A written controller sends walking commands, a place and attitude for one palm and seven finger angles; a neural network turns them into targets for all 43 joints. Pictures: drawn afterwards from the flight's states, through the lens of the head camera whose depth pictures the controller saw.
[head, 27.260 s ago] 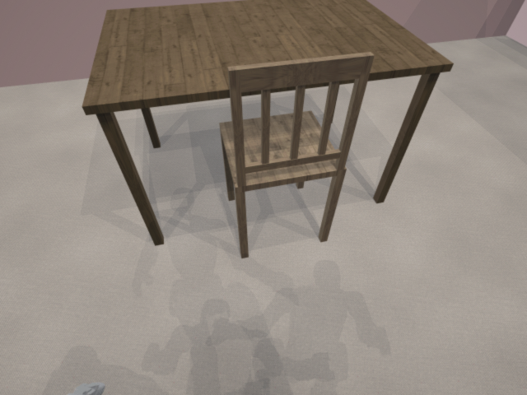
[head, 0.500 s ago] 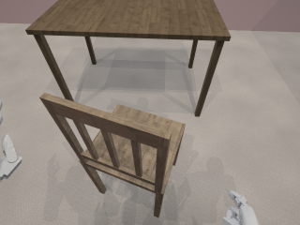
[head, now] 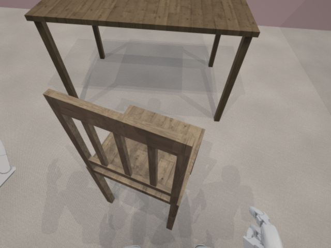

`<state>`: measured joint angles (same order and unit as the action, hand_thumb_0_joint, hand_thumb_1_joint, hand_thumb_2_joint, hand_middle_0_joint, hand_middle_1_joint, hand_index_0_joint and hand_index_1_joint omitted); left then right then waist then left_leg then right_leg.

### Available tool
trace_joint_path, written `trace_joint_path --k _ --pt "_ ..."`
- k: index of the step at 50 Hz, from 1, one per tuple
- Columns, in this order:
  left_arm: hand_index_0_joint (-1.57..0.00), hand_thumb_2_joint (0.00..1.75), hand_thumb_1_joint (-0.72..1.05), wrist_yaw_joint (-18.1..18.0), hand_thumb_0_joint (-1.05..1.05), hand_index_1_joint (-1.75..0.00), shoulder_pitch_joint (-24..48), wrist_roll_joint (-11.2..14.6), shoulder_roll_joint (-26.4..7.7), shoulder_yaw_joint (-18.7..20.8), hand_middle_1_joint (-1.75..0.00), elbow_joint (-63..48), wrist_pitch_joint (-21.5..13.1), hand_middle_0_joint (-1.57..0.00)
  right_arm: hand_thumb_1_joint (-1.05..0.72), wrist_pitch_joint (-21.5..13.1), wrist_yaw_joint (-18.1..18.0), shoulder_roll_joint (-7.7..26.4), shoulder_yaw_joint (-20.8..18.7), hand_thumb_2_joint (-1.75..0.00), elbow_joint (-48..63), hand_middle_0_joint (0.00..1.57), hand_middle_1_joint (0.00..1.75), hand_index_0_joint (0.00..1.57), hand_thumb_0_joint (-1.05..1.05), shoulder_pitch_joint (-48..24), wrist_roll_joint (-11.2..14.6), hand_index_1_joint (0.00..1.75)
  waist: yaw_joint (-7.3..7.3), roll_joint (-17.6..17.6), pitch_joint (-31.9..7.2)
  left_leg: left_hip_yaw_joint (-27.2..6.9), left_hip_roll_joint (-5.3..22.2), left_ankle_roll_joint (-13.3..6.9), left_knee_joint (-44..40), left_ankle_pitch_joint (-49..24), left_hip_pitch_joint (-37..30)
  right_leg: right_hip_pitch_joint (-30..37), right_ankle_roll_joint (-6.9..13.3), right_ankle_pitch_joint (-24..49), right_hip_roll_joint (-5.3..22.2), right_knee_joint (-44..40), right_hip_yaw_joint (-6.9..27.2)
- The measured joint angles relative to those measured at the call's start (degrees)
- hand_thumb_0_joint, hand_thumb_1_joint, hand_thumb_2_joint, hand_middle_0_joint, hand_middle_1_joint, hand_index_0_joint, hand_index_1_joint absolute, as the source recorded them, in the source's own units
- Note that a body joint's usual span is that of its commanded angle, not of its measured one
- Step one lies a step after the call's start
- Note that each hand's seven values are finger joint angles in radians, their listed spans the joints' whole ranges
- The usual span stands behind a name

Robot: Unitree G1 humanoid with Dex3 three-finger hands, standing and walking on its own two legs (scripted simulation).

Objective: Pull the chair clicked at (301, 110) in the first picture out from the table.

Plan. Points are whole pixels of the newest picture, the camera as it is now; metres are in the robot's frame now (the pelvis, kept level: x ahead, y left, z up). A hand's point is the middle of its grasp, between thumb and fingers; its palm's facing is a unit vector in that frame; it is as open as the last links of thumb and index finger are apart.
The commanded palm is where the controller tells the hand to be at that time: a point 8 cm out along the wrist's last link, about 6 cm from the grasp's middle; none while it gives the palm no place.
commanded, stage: step back with the hand held close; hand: left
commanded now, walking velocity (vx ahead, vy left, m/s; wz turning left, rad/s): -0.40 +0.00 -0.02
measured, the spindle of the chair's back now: (124, 155) +0.38 +0.15 -0.08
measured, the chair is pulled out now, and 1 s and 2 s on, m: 0.60 0.60 0.60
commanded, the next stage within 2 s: stop stepping back and stand still in 0.60 s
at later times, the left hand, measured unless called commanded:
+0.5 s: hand out of the picture +0.16 +0.25 +0.18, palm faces +0.42 -0.76 -0.49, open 7.5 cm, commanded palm +0.10 +0.29 +0.19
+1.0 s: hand out of the picture +0.06 +0.22 +0.17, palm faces +0.37 -0.78 -0.50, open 7.4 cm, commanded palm +0.01 +0.26 +0.19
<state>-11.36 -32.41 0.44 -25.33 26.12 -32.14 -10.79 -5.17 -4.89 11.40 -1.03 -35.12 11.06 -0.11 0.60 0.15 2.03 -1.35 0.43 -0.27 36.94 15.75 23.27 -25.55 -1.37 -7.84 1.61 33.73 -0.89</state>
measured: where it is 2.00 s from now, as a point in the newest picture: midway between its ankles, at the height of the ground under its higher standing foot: outside the picture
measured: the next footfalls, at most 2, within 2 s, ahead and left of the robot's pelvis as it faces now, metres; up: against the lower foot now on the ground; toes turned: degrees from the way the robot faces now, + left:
right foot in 0.64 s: -0.07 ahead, -0.16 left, +0.00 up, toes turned -3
left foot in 0.88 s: -0.09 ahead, +0.08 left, +0.00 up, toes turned -1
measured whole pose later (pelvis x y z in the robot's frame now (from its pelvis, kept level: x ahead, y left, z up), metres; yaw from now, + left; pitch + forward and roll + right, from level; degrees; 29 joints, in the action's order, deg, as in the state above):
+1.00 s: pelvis -0.14 -0.04 +0.01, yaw -2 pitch -1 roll +0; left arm -9.9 -36.1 2.0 -25.5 24.7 -30.5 -11.0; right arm -7.0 -5.0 13.5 -2.3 -36.5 14.5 1.2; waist 0.9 2.1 0.9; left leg 1.4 0.5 0.1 28.7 15.1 12.9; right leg -16.5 -0.9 -13.2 2.3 29.6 -2.1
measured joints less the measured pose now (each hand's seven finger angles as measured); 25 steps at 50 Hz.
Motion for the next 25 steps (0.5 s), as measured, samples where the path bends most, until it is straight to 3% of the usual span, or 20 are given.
trace_joint_path --k 4,8,10,14,16,18,19,21,23,25 --pt "-0.21 0.89 0.88 0.3 0.01 -0.3 -0.2 0.7 -1.1 2.5 -0.3 -0.8 -0.8 -0.22 -0.91 -1.5 -0.1 -1.4 0.1 -0.89 -0.1 0.2 0.3 0.21 0.01 -0.2 -0.1 0.3 -1.05 1.0 -0.1 0.1 0.2 0.5 1.4 0.9 0.8 0.4 0.1 -5.0 -0.4 2.0 0.7" --pt "-0.21 0.89 0.89 0.8 0.01 -0.3 1.5 1.2 1.0 1.1 -0.3 -1.3 -1.2 -0.22 -0.91 -2.4 0.4 -1.8 0.4 -0.89 -1.3 0.2 0.3 0.21 0.01 -2.2 -0.7 0.3 -1.76 0.3 1.5 -0.3 1.3 1.4 2.5 1.2 0.9 0.5 0.7 -5.0 -1.4 2.6 0.2" --pt "-0.21 0.89 0.89 1.1 0.01 -0.3 1.9 1.3 2.0 -0.4 -0.3 -1.8 -1.3 -0.22 -0.91 -2.1 0.7 -1.6 0.2 -0.89 -1.6 0.2 0.3 0.21 0.01 -2.9 -0.8 0.3 -1.69 -0.3 1.4 -0.8 1.5 1.6 3.2 1.7 1.6 0.3 1.3 -4.7 -1.8 2.4 -0.1" --pt "-0.21 0.89 0.88 1.4 0.01 -0.3 2.0 0.8 2.2 -2.9 -0.3 -1.5 -1.0 -0.22 -0.91 0.1 1.1 -1.0 -0.9 -0.89 -2.5 0.2 0.3 0.21 0.01 -3.9 -0.9 0.3 -0.62 0.6 0.6 -0.5 -1.1 1.3 13.1 11.0 3.3 0.4 1.3 -2.7 -0.1 -0.4 0.0" --pt "-0.21 0.89 0.88 1.4 0.01 -0.3 0.4 0.7 1.3 -1.9 -0.3 -1.3 -0.9 -0.22 -0.91 1.3 0.9 -0.8 -0.5 -0.89 -2.1 0.2 0.3 0.21 0.01 -3.9 -0.8 0.3 -0.04 1.8 0.2 0.8 -1.2 1.0 9.0 11.0 0.5 0.4 0.8 -1.2 0.7 -2.3 0.5" --pt "-0.21 0.89 0.88 1.3 0.01 -0.3 -1.6 0.8 -0.1 -0.3 -0.3 -1.9 -1.0 -0.22 -0.91 1.7 0.5 -0.1 -0.2 -0.89 -0.8 0.2 0.3 0.21 0.01 -3.4 -0.7 0.3 0.57 1.9 -0.1 1.5 0.2 0.3 -2.6 3.7 -4.2 -0.4 0.2 -0.5 0.6 -2.3 0.3" --pt "-0.21 0.89 0.88 1.3 0.01 -0.3 -1.7 0.9 -1.1 0.5 -0.3 -2.0 -1.2 -0.22 -0.91 1.4 0.3 -0.2 -0.5 -0.89 -0.6 0.2 0.3 0.21 0.01 -3.4 -0.7 0.3 0.62 2.5 0.5 1.8 0.0 0.1 -3.8 0.3 -4.3 -1.2 0.0 -1.0 0.9 -0.7 0.5" --pt "-0.21 0.89 0.88 1.3 0.01 -0.3 -1.8 1.3 -2.0 1.4 -0.3 -1.7 -1.4 -0.22 -0.91 0.4 0.3 -1.0 -0.9 -0.89 -1.0 0.2 0.3 0.21 0.01 -3.1 -0.7 0.3 -0.39 3.6 1.2 2.7 -0.1 0.2 -3.0 0.2 -4.0 -3.0 0.2 -8.9 0.4 7.6 1.7" --pt "-0.21 0.89 0.88 1.3 0.01 -0.3 -1.3 1.8 -1.3 1.4 -0.3 -1.6 -1.1 -0.22 -0.91 -1.2 0.5 -1.7 -1.0 -0.89 -1.7 0.2 0.3 0.21 0.01 -2.4 -1.2 0.3 -0.78 2.8 1.1 2.2 1.0 0.4 -3.2 0.6 -3.7 -3.5 0.4 -14.4 -1.1 16.3 1.7" --pt "-0.21 0.89 0.88 1.1 0.01 -0.3 -0.3 2.0 0.0 0.8 -0.3 -2.1 -1.2 -0.22 -0.91 -2.6 1.0 -2.3 -1.0 -0.89 -2.5 0.2 0.3 0.21 0.01 -1.9 -1.2 0.3 -1.55 1.9 1.2 2.0 2.2 0.8 -4.4 -0.3 -4.0 -1.6 0.5 -16.4 -1.9 18.8 0.9"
